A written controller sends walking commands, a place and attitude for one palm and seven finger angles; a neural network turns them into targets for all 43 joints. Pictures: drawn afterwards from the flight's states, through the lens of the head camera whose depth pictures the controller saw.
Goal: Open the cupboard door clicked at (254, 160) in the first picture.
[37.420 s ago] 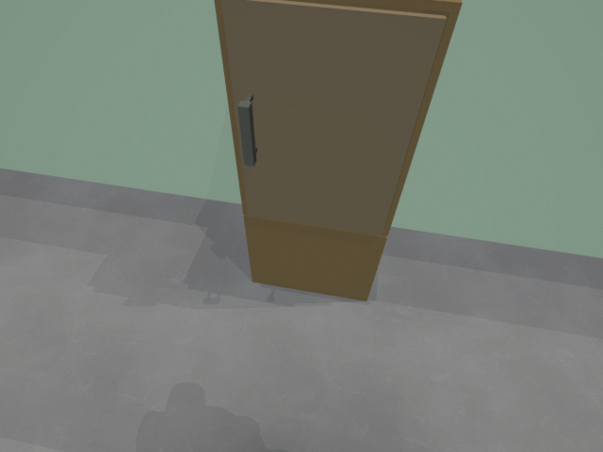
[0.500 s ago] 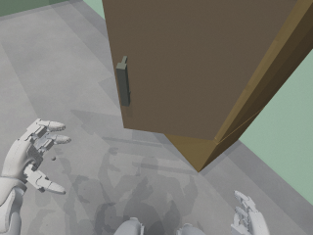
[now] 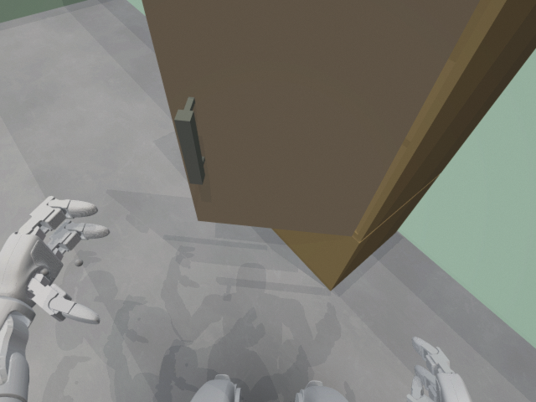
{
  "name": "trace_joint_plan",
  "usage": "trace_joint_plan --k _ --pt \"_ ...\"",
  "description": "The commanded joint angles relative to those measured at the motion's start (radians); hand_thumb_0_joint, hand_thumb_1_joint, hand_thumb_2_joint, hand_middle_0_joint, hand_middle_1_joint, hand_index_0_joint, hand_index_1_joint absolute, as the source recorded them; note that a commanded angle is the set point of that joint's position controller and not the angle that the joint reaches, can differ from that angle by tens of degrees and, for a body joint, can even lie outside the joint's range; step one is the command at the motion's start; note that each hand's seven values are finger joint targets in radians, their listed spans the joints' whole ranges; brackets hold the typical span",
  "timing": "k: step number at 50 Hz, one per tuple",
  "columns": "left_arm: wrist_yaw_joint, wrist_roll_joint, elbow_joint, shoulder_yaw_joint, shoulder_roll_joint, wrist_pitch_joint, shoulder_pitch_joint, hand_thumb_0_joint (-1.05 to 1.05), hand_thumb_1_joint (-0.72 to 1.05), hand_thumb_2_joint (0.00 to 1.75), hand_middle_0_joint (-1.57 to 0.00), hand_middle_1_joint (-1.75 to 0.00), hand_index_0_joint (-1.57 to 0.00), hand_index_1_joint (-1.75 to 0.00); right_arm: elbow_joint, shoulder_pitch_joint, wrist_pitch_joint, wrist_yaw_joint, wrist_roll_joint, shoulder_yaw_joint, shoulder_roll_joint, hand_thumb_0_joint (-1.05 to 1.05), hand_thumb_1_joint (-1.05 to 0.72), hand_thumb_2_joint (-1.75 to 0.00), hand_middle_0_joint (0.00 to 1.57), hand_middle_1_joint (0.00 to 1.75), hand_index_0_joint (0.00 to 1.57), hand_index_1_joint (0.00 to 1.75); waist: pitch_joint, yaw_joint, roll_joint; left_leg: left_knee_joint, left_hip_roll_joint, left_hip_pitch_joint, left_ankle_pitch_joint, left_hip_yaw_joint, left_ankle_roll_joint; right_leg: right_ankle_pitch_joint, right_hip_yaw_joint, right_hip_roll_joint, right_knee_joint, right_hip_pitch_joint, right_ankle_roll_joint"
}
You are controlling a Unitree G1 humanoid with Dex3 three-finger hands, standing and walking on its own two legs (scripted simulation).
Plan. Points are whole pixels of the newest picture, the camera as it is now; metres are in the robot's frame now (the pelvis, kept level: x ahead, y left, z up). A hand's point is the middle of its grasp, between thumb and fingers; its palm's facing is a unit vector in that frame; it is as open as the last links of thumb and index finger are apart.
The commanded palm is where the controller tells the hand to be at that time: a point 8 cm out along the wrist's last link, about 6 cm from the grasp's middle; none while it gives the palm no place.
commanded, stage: raise the hand with hooked fingers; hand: left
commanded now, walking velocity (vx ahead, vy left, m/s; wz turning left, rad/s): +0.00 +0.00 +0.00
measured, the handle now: (194, 142) +0.53 +0.16 +0.04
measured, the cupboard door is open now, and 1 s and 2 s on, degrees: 45 45 45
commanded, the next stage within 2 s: move the hooked fingers beside the handle in 0.12 s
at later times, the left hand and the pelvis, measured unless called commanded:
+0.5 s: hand (93, 243) +0.32 +0.26 +0.05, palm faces -0.08 -1.00 -0.02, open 14.0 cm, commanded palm +0.30 +0.31 +0.06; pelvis -0.01 +0.01 +0.00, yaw +0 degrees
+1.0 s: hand (114, 210) +0.38 +0.25 +0.05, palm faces -0.06 -1.00 -0.02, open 14.0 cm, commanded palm +0.36 +0.30 +0.05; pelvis +0.00 +0.01 -0.01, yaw +0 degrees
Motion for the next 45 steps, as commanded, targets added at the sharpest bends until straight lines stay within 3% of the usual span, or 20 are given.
trace_joint_plan --k 1,8,9,11,13,15,17,20,21,24,26,28,29,30,32,34,36,40,43,45 --pt "0.001 -0.037 -0.198 0.098 0.262 -0.063 -0.157 0.00 -0.50 0.30 -0.30 -1.20 -0.30 -1.20 -0.136 -0.006 -0.044 -0.014 0.007 -0.056 -0.148 0.00 -0.90 -0.90 0.20 0.30 0.20 0.30 -0.276 0.016 0.083 -0.146 0.001 0.163 0.289 -0.041 -0.010 0.208 0.065 -0.005 -0.120 0.166 0.002" --pt "-0.009 -0.039 -0.173 0.084 0.246 -0.053 -0.167 0.00 -0.50 0.30 -0.30 -1.20 -0.30 -1.20 -0.140 -0.012 -0.043 -0.017 0.009 -0.052 -0.147 0.00 -0.90 -0.90 0.20 0.30 0.20 0.30 -0.246 0.013 0.079 -0.149 0.001 0.152 0.255 -0.045 -0.012 0.172 0.059 -0.006 -0.122 0.137 0.001" --pt "-0.012 -0.043 -0.177 0.086 0.253 -0.053 -0.180 0.00 -0.50 0.30 -0.30 -1.20 -0.30 -1.20 -0.141 -0.011 -0.043 -0.018 0.007 -0.051 -0.150 0.00 -0.90 -0.90 0.20 0.30 0.20 0.30 -0.252 0.014 0.056 -0.142 0.001 0.145 0.270 -0.047 -0.011 0.190 0.062 -0.002 -0.116 0.152 -0.003" --pt "-0.015 -0.040 -0.178 0.091 0.260 -0.052 -0.181 0.00 -0.50 0.30 -0.30 -1.20 -0.30 -1.20 -0.144 -0.013 -0.041 -0.018 0.008 -0.049 -0.148 0.00 -0.90 -0.90 0.20 0.30 0.20 0.30 -0.269 0.018 0.077 -0.144 0.000 0.149 0.263 -0.045 -0.012 0.183 0.063 -0.006 -0.116 0.155 0.000" --pt "-0.011 -0.037 -0.153 0.087 0.262 -0.053 -0.245 0.00 -0.50 0.30 -0.30 -1.20 -0.30 -1.20 -0.134 -0.012 -0.039 -0.024 0.008 -0.048 -0.151 0.00 -0.90 -0.90 0.20 0.30 0.20 0.30 -0.249 0.000 0.039 -0.137 0.001 0.124 0.227 -0.046 -0.008 0.149 0.068 -0.006 -0.120 0.136 0.005" --pt "-0.016 -0.029 -0.128 0.088 0.282 -0.059 -0.320 0.00 -0.50 0.30 -0.30 -1.20 -0.30 -1.20 -0.118 -0.005 -0.036 -0.029 0.007 -0.045 -0.154 0.00 -0.90 -0.90 0.20 0.30 0.20 0.30 -0.247 -0.006 0.070 -0.130 0.004 0.123 0.219 -0.047 -0.011 0.137 0.070 -0.005 -0.113 0.114 -0.001" --pt "-0.018 -0.018 -0.154 0.028 0.231 -0.067 -0.354 0.00 -0.50 0.30 -0.30 -1.20 -0.30 -1.20 -0.122 -0.008 -0.042 -0.031 0.010 -0.046 -0.148 0.00 -0.90 -0.90 0.20 0.30 0.20 0.30 -0.269 -0.006 0.135 -0.142 0.004 0.181 0.232 -0.058 -0.016 0.137 0.058 -0.007 -0.106 0.083 -0.005" --pt "-0.002 0.001 -0.139 0.022 0.249 -0.059 -0.411 0.00 -0.50 0.30 -0.30 -1.20 -0.30 -1.20 -0.105 0.013 -0.040 -0.034 0.006 -0.049 -0.157 0.00 -0.90 -0.90 0.20 0.30 0.20 0.30 -0.303 -0.016 0.111 -0.141 0.011 0.208 0.257 -0.072 -0.021 0.149 0.047 -0.004 -0.095 0.061 -0.004" --pt "0.002 0.005 -0.117 0.001 0.226 -0.052 -0.410 0.00 -0.50 0.30 -0.30 -1.20 -0.30 -1.20 -0.106 0.014 -0.037 -0.033 0.008 -0.049 -0.154 0.00 -0.90 -0.90 0.20 0.30 0.20 0.30 -0.293 -0.016 0.114 -0.146 0.010 0.210 0.255 -0.074 -0.024 0.143 0.044 -0.005 -0.096 0.052 -0.004" --pt "0.028 0.012 -0.067 0.075 0.302 -0.038 -0.401 0.00 -0.50 0.30 -0.30 -1.20 -0.30 -1.20 -0.107 0.016 -0.021 -0.029 0.003 -0.048 -0.163 0.00 -0.90 -0.90 0.20 0.30 0.20 0.30 -0.298 0.008 0.064 -0.144 0.007 0.164 0.258 -0.069 -0.022 0.155 0.047 -0.003 -0.091 0.096 -0.008" --pt "0.036 0.021 -0.054 0.067 0.289 -0.033 -0.413 0.00 -0.50 0.30 -0.30 -1.20 -0.30 -1.20 -0.117 0.016 -0.008 -0.024 0.004 -0.045 -0.154 0.00 -0.90 -0.90 0.20 0.30 0.20 0.30 -0.314 0.012 0.090 -0.148 0.006 0.166 0.280 -0.059 -0.025 0.178 0.048 -0.008 -0.088 0.111 -0.005" --pt "0.044 0.022 -0.048 0.062 0.277 -0.037 -0.422 0.00 -0.50 0.30 -0.30 -1.20 -0.30 -1.20 -0.121 0.018 0.002 -0.020 0.004 -0.046 -0.152 0.00 -0.90 -0.90 0.20 0.30 0.20 0.30 -0.315 0.007 0.076 -0.148 0.006 0.160 0.278 -0.055 -0.023 0.184 0.051 -0.008 -0.091 0.115 -0.001" --pt "0.048 0.021 -0.045 0.082 0.302 -0.044 -0.420 0.00 -0.50 0.30 -0.30 -1.20 -0.30 -1.20 -0.123 0.025 0.006 -0.019 0.002 -0.048 -0.156 0.00 -0.90 -0.90 0.20 0.30 0.20 0.30 -0.328 0.016 0.080 -0.144 0.009 0.162 0.307 -0.058 -0.025 0.202 0.050 -0.003 -0.082 0.126 -0.007" --pt "0.046 0.025 -0.047 0.044 0.266 -0.047 -0.447 0.00 -0.50 0.30 -0.30 -1.20 -0.30 -1.20 -0.124 0.025 0.010 -0.015 0.004 -0.045 -0.151 0.00 -0.90 -0.90 0.20 0.30 0.20 0.30 -0.326 0.002 0.095 -0.146 0.009 0.175 0.305 -0.057 -0.026 0.200 0.049 -0.002 -0.084 0.108 -0.004" --pt "0.050 0.026 -0.043 0.043 0.262 -0.054 -0.456 0.00 -0.50 0.30 -0.30 -1.20 -0.30 -1.20 -0.118 0.033 0.017 -0.013 0.004 -0.051 -0.154 0.00 -0.90 -0.90 0.20 0.30 0.20 0.30 -0.330 0.000 0.107 -0.146 0.012 0.191 0.307 -0.059 -0.029 0.196 0.049 -0.004 -0.085 0.092 -0.002" --pt "0.050 0.028 -0.010 0.033 0.259 -0.054 -0.479 0.00 -0.50 0.30 -0.30 -1.20 -0.30 -1.20 -0.114 0.043 0.025 -0.013 0.003 -0.050 -0.159 0.00 -0.90 -0.90 0.20 0.30 0.20 0.30 -0.310 -0.013 0.076 -0.141 0.013 0.171 0.316 -0.062 -0.026 0.207 0.045 0.001 -0.081 0.086 -0.005" --pt "0.050 0.031 0.002 0.048 0.267 -0.058 -0.474 0.00 -0.50 0.30 -0.30 -1.20 -0.30 -1.20 -0.111 0.052 0.034 -0.011 0.003 -0.055 -0.159 0.00 -0.90 -0.90 0.20 0.30 0.20 0.30 -0.337 -0.004 0.075 -0.140 0.012 0.177 0.321 -0.058 -0.027 0.213 0.050 -0.002 -0.082 0.100 -0.001" --pt "0.054 0.038 -0.023 0.032 0.264 -0.073 -0.516 0.00 -0.50 0.30 -0.30 -1.20 -0.30 -1.20 -0.098 0.066 0.045 -0.008 0.002 -0.059 -0.160 0.00 -0.90 -0.90 0.20 0.30 0.20 0.30 -0.371 -0.014 0.109 -0.134 0.020 0.232 0.391 -0.067 -0.037 0.238 0.046 0.000 -0.075 0.075 -0.003" --pt "0.067 0.046 0.047 0.019 0.253 -0.071 -0.588 0.00 -0.50 0.30 -0.30 -1.20 -0.30 -1.20 -0.085 0.064 0.058 -0.012 0.003 -0.056 -0.161 0.00 -0.90 -0.90 0.20 0.30 0.20 0.30 -0.303 -0.036 0.060 -0.136 0.017 0.168 0.291 -0.064 -0.026 0.187 0.047 -0.001 -0.085 0.048 0.002" --pt "0.070 0.061 0.066 0.027 0.282 -0.082 -0.663 0.00 -0.50 0.30 -0.30 -1.20 -0.30 -1.20 -0.077 0.072 0.065 -0.015 0.002 -0.054 -0.164 0.00 -0.90 -0.90 0.20 0.30 0.20 0.30 -0.322 -0.039 0.082 -0.133 0.018 0.176 0.284 -0.067 -0.027 0.178 0.050 0.000 -0.076 0.039 -0.002"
